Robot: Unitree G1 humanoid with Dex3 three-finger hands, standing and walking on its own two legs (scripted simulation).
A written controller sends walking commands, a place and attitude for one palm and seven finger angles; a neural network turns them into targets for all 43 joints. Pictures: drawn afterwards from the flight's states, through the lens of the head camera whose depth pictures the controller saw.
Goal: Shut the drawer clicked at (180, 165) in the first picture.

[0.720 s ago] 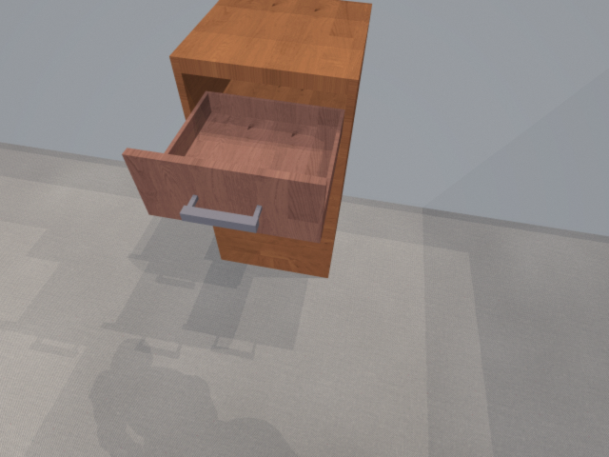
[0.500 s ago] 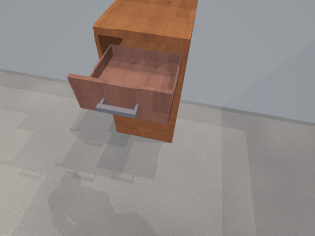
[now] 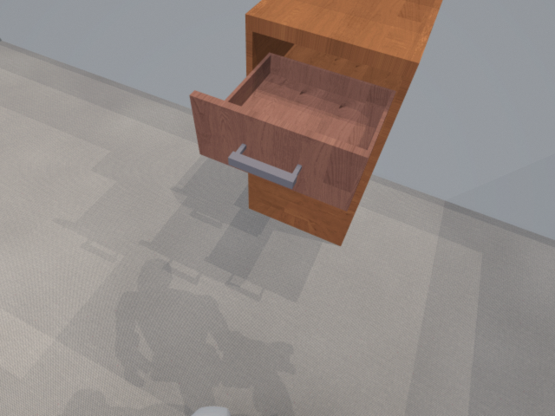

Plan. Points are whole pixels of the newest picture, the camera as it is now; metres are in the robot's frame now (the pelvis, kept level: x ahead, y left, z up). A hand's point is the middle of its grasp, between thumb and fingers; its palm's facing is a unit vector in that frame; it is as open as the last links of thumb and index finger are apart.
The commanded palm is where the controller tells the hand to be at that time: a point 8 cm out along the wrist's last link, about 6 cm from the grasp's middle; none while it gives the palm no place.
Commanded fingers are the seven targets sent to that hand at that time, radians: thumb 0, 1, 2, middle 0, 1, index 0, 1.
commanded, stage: stand and wait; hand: left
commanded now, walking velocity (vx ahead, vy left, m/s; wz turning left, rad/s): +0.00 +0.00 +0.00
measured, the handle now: (266, 164) +0.59 +0.07 -0.06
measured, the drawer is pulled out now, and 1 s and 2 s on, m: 0.30 0.30 0.30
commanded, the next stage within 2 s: look at it before walking up in 0.26 s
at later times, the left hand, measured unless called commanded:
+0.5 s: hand out of the picture +0.03 +0.17 -0.16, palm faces +0.04 -0.98 -0.20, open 7.4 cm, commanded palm none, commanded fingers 0.00 0.90 0.90 -0.20 -0.30 -0.20 -0.30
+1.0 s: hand out of the picture +0.03 +0.16 -0.16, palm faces +0.05 -0.98 -0.19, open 7.3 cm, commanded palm none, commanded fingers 0.00 0.90 0.90 -0.20 -0.30 -0.20 -0.30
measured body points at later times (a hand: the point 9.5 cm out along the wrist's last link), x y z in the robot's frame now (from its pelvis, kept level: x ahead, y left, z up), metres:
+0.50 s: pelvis +0.02 +0.00 +0.01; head +0.06 -0.01 +0.46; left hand +0.03 +0.22 -0.14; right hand +0.02 -0.23 -0.15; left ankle +0.02 +0.13 -0.73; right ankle -0.01 -0.11 -0.73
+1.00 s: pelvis +0.03 -0.01 +0.02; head +0.06 -0.01 +0.46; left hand +0.03 +0.21 -0.15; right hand +0.02 -0.22 -0.15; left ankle +0.02 +0.13 -0.73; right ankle -0.01 -0.11 -0.73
